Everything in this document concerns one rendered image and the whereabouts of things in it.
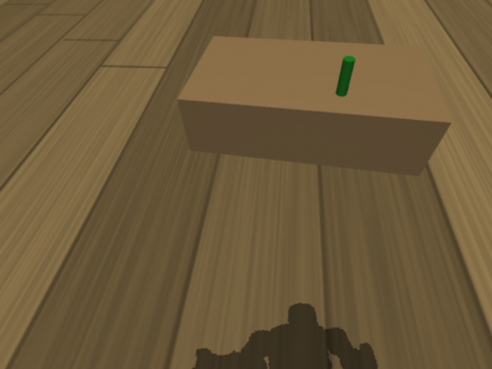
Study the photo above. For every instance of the can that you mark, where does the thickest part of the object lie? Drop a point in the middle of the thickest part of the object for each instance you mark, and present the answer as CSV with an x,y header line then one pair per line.
x,y
345,75

